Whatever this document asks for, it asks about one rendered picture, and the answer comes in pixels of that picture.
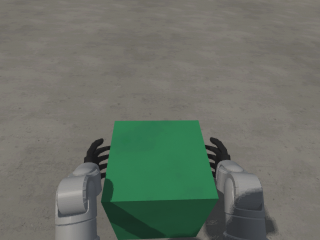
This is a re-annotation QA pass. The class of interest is robot right hand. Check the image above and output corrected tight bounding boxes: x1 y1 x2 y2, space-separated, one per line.
205 137 231 178

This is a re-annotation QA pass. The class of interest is robot left forearm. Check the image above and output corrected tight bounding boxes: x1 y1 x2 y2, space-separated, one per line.
55 162 102 240

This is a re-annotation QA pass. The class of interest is robot right forearm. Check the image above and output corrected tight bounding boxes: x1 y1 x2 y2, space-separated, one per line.
215 160 269 240

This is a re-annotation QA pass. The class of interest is carton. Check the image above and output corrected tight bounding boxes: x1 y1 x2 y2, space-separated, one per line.
101 120 219 240

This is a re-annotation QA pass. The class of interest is robot left hand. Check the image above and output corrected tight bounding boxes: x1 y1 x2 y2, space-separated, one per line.
84 138 111 179

